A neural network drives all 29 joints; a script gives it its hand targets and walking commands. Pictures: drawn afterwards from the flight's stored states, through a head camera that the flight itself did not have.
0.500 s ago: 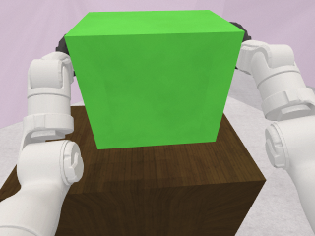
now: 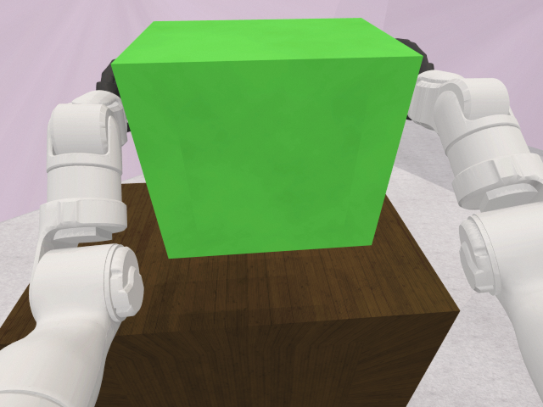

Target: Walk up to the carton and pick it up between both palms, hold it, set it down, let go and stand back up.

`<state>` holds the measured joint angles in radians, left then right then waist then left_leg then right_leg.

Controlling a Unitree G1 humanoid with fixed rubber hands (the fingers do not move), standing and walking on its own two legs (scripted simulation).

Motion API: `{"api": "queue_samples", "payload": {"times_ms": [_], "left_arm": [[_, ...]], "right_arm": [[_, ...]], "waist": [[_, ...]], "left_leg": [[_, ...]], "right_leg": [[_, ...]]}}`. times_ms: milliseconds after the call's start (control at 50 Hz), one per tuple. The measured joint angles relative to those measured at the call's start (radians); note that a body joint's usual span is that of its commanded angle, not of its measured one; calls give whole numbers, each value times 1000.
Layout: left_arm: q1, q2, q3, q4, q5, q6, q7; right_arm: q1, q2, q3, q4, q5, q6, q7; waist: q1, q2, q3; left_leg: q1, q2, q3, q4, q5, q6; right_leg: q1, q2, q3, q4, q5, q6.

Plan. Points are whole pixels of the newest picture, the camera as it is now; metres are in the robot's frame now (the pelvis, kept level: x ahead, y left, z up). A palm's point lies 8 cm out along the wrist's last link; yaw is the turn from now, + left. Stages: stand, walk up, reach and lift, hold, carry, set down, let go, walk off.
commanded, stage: hold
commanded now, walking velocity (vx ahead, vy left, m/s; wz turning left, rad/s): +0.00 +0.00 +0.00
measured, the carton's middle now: (266, 136) +0.40 +0.01 +0.27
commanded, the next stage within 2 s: none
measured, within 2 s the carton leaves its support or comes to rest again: neither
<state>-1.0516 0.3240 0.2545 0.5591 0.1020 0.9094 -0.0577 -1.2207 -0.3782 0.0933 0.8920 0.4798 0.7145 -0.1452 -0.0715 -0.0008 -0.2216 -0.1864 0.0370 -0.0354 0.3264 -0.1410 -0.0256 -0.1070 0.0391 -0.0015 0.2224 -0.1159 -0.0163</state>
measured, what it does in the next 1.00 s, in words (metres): stands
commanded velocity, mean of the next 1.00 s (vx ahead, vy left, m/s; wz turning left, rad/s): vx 0.00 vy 0.00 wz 0.00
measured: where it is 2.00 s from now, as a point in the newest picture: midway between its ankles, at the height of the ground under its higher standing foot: outside the picture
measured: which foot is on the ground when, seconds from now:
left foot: down 0.00-1.00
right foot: down 0.00-1.00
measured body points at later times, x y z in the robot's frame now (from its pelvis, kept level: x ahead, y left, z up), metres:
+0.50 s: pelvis +0.00 +0.00 +0.00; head -0.09 +0.02 +0.44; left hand +0.39 +0.21 +0.33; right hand +0.38 -0.19 +0.35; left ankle +0.02 +0.13 -0.75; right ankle +0.00 -0.11 -0.75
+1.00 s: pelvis +0.00 +0.00 +0.00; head -0.09 +0.02 +0.44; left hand +0.39 +0.21 +0.33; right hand +0.39 -0.19 +0.35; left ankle +0.02 +0.13 -0.75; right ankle +0.00 -0.11 -0.75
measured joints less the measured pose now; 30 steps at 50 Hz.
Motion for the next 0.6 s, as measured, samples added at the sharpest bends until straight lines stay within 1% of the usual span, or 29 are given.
{"api": "queue_samples", "payload": {"times_ms": [600], "left_arm": [[-29, 11, -16, 46, -16, -2, 4]], "right_arm": [[-32, -7, 6, 41, 5, 11, 3]], "waist": [[4, 2, -12]], "left_leg": [[-15, -2, -8, 6, 0, 0]], "right_leg": [[-14, 4, 12, 5, 0, 0]]}}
